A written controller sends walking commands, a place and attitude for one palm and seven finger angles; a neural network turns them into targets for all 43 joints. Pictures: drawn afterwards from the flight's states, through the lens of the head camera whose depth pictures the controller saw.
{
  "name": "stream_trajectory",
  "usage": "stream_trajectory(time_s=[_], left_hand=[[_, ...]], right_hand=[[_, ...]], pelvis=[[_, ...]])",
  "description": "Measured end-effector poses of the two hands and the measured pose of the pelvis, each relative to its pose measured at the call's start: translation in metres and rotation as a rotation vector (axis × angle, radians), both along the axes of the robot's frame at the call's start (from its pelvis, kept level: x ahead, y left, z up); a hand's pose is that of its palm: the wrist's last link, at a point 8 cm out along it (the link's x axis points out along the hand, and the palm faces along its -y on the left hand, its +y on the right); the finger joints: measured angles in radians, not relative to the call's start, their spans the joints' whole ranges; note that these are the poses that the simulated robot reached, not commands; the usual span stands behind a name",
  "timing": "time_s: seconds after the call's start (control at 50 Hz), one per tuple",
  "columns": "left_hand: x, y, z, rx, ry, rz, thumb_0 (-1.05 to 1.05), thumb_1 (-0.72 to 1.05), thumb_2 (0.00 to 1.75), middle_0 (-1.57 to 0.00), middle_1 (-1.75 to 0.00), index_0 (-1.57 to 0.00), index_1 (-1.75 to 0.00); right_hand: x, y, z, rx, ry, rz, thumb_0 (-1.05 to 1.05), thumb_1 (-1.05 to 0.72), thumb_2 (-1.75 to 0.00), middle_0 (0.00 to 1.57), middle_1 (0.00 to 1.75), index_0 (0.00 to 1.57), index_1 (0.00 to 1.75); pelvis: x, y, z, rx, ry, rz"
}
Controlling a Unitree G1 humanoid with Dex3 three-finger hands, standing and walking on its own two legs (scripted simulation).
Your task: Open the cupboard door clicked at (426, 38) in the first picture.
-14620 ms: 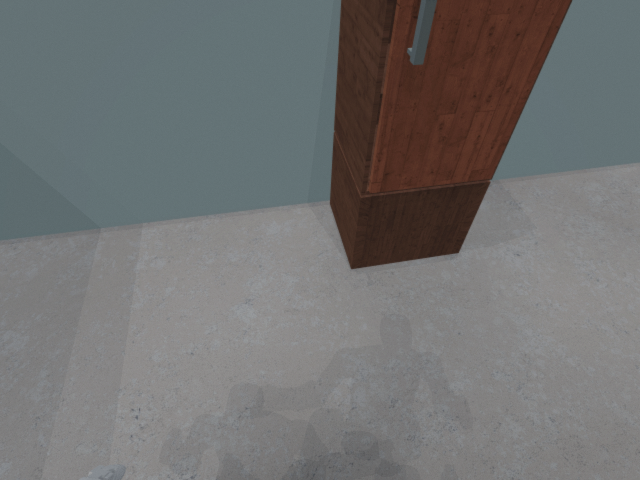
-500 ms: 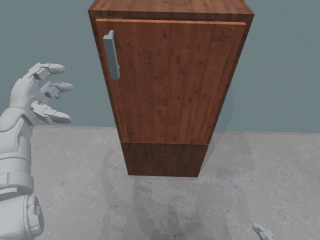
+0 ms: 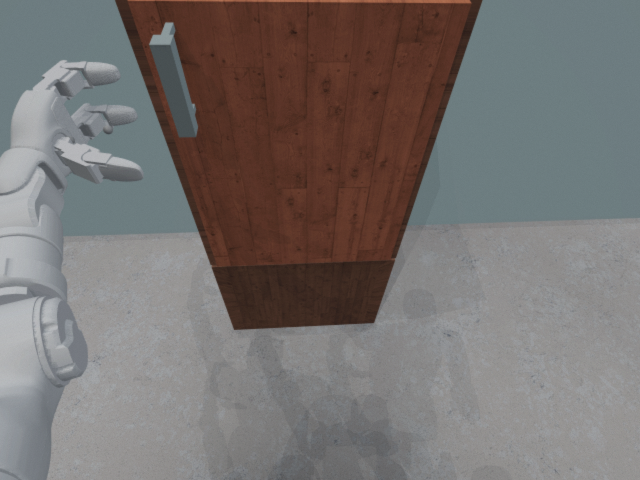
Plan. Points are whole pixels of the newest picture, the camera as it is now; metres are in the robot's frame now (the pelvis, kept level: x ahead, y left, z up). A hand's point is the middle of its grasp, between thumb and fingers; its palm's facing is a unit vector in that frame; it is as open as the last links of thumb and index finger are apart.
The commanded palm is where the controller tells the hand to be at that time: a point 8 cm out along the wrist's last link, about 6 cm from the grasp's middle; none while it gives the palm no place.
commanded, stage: move the hooked fingers beside the handle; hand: left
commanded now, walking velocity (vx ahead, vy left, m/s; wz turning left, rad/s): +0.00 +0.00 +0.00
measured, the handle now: (178, 81) +0.59 +0.18 +0.17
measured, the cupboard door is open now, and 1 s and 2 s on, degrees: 0 0 0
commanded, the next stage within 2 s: slide the fingers in behind the handle in 1.48 s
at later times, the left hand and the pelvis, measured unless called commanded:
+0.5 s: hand (128, 94) +0.55 +0.23 +0.18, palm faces +0.02 -1.00 +0.01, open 14.0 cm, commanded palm +0.53 +0.27 +0.17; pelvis +0.01 +0.01 -0.01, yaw -1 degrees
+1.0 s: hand (136, 97) +0.55 +0.22 +0.17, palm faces +0.02 -1.00 +0.00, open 14.0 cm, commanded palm +0.53 +0.27 +0.17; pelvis +0.02 +0.00 -0.01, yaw -2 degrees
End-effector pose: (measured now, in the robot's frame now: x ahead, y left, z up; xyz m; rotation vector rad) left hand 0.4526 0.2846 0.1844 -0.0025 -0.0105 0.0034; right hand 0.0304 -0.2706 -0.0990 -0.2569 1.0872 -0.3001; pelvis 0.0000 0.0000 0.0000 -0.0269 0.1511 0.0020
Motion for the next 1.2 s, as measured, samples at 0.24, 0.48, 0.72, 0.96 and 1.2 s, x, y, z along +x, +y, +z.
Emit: stream_trajectory(time_s=[0.24,0.48,0.72,0.96,1.2], left_hand=[[0.036,0.001,0.0,-0.005,0.004,0.014,-0.01,-0.49,0.3,-0.3,-1.2,-0.3,-1.2],[0.069,-0.004,-0.001,-0.011,0.041,0.011,-0.01,-0.5,0.3,-0.3,-1.2,-0.3,-1.2],[0.085,-0.007,-0.009,-0.014,0.025,0.012,-0.01,-0.49,0.3,-0.3,-1.2,-0.3,-1.2],[0.079,-0.011,-0.01,0.003,0.021,0.017,-0.01,-0.5,0.3,-0.3,-1.19,-0.3,-1.2],[0.067,-0.005,-0.007,-0.005,0.022,0.03,-0.01,-0.49,0.3,-0.3,-1.19,-0.29,-1.2]], right_hand=[[-0.051,-0.002,0.002,-0.018,0.151,-0.092,0.01,-0.9,-0.9,0.2,0.3,0.2,0.3],[-0.07,0.006,0.004,-0.026,0.236,-0.114,0.01,-0.9,-0.9,0.2,0.3,0.2,0.3],[-0.078,0.018,0.003,0.011,0.294,-0.141,0.01,-0.9,-0.9,0.2,0.3,0.2,0.3],[-0.05,0.013,-0.002,0.021,0.24,-0.115,0.01,-0.9,-0.9,0.2,0.3,0.2,0.3],[-0.026,0.0,-0.001,0.001,0.169,-0.087,0.01,-0.9,-0.9,0.2,0.3,0.2,0.3]], pelvis=[[0.004,0.002,-0.003,-0.007,0.058,-0.019],[0.007,0.006,-0.007,-0.019,0.113,-0.015],[0.017,0.008,-0.009,-0.019,0.143,-0.033],[0.024,0.004,-0.008,-0.02,0.13,-0.024],[0.021,-0.001,-0.008,-0.017,0.112,-0.02]])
